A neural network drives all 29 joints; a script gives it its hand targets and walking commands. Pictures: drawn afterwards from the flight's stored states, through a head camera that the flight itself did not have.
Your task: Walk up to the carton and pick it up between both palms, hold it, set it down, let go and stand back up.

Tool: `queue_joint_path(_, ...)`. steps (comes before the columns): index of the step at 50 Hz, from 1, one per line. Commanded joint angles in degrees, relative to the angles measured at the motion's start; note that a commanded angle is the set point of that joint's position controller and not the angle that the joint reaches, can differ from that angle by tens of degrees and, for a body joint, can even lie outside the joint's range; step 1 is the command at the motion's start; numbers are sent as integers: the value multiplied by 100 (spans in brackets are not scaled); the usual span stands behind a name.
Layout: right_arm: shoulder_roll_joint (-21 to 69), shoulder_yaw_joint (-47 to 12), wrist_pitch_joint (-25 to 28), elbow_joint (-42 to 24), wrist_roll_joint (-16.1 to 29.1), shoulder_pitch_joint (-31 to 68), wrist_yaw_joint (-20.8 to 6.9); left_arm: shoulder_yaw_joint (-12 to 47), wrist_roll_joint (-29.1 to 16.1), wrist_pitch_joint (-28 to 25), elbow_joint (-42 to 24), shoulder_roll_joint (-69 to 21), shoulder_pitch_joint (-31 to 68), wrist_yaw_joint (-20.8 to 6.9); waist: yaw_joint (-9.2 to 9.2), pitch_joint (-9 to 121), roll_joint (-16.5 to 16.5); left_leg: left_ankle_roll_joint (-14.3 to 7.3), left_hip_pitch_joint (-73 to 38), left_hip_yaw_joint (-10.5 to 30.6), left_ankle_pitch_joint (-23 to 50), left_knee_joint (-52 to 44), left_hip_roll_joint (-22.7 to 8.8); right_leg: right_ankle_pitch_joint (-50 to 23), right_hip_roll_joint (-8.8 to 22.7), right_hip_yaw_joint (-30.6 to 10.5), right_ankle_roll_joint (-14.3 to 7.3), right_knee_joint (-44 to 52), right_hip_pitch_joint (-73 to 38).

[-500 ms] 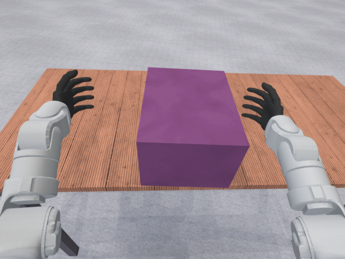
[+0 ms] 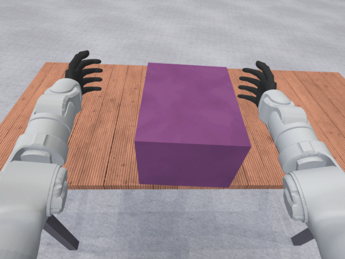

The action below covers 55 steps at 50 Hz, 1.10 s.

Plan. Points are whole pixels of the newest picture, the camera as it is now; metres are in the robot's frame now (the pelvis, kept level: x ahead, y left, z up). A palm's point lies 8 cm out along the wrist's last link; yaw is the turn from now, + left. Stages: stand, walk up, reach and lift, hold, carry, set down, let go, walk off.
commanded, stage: reach and lift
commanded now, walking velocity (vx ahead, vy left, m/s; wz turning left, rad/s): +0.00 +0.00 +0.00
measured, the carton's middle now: (186, 121) +0.47 -0.04 +0.07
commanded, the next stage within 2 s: none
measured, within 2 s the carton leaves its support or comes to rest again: neither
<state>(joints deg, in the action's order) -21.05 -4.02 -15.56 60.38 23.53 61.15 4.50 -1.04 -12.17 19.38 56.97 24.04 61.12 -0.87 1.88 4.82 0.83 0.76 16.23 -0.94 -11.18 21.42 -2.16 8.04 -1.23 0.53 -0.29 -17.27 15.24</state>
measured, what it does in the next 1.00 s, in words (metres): stands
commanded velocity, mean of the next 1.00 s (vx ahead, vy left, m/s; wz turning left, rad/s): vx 0.00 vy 0.00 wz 0.00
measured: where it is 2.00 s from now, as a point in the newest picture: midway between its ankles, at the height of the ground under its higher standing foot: outside the picture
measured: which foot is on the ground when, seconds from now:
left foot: down 0.00-1.00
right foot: down 0.00-1.00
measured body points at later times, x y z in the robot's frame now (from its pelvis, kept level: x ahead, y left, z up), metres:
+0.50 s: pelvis -0.01 +0.00 -0.01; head +0.02 +0.00 +0.44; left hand +0.45 +0.19 +0.12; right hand +0.44 -0.21 +0.13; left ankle -0.01 +0.12 -0.75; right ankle +0.00 -0.12 -0.75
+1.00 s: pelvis -0.01 +0.00 -0.01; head +0.02 +0.01 +0.44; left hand +0.45 +0.15 +0.11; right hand +0.44 -0.18 +0.12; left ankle -0.01 +0.12 -0.75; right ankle +0.00 -0.12 -0.75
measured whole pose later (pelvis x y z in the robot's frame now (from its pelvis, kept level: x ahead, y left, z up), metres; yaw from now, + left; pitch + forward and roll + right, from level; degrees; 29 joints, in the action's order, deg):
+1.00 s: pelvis -0.01 +0.00 -0.01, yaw -1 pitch +13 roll +0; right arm -11.3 -1.0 2.3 69.6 17.8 57.3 8.2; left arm -6.2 -5.8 -7.7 75.4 9.8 58.8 5.5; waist 1.1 11.1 1.1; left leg 0.9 27.2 -1.7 -11.2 25.0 -2.1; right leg 8.6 -1.3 -0.8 -0.3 -22.9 27.7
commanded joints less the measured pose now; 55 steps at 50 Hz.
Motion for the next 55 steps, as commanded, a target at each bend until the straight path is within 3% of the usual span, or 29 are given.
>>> queue_joint_path(1,-448,89,659,-694,-39,1233,109,-28,27,-795,-407,482,1453,-97,56,2701,-111,80,-1035,-35,2435,141,291,-2650,-122,10,198,-190,-1468)
queue_joint_path(4,-275,159,980,-535,-233,1086,167,-110,165,-1210,-293,456,1458,-105,12,2249,-214,162,-987,-14,2359,149,284,-2244,-133,65,163,-141,-1219)
queue_joint_path(9,-303,361,1398,-668,-326,1563,46,278,-296,-1916,-128,288,2119,116,3,2546,-615,305,-1117,59,1796,325,169,-994,-101,178,16,-96,35)
queue_joint_path(12,-279,304,1627,-155,-407,1615,-60,404,-401,-2327,410,167,2154,218,0,2865,-588,299,-1033,124,1675,497,106,-814,-66,195,-30,-253,447)
queue_joint_path(16,-443,35,1944,462,-204,1585,-189,424,-369,-2683,842,-29,1976,316,-80,3266,-561,370,-1101,174,2285,796,39,-1061,-99,184,-53,-404,723)
queue_joint_path(19,-524,-145,2076,517,-21,1663,-176,342,-291,-2692,951,-19,1877,300,-83,3401,-259,322,-923,110,2523,904,88,-1585,-118,127,66,-481,436)
queue_joint_path(23,-334,-343,2087,540,100,1737,-76,273,-266,-2729,1214,77,1865,216,-122,3101,169,106,-50,5,1870,675,204,-1842,2,-29,250,-612,-137)
queue_joint_path(29,-158,-386,2064,619,154,1827,-58,438,-376,-2904,1398,-35,2128,272,-98,3039,-44,79,134,-4,1359,535,201,-1217,62,-56,158,-580,140)
queue_joint_path(36,359,-178,2002,640,-104,1921,-69,529,-371,-3102,1487,-608,2339,386,-50,3191,-260,118,-132,79,1328,640,159,-646,94,20,31,-473,772)
queue_joint_path(42,802,50,1924,450,-412,1920,37,-124,225,-3118,1388,-753,2274,521,-240,3266,-58,62,51,35,1414,511,194,-898,105,-39,99,-551,244)
queue_joint_path(46,928,278,1885,247,-673,1840,224,-663,777,-2884,1152,-827,2159,630,-358,3225,30,77,30,-91,1647,394,213,-1448,45,-108,174,-593,-355)
queue_joint_path(49,891,262,1854,96,-628,1856,306,-612,753,-2733,909,-1000,2113,616,-332,3185,-10,163,-206,-138,1911,406,219,-1727,-25,-82,166,-523,-463)
queue_joint_path(53,858,344,1816,36,-700,1826,352,-520,707,-2622,744,-1172,2076,656,-223,3132,-76,235,-555,-137,2047,489,187,-1635,-76,-34,126,-391,-204)
queue_joint_path(55,867,416,1713,197,-794,1842,430,-430,588,-2574,921,-942,2172,550,-152,2833,-8,217,-339,-173,1815,443,157,-1416,10,-84,75,-376,-238)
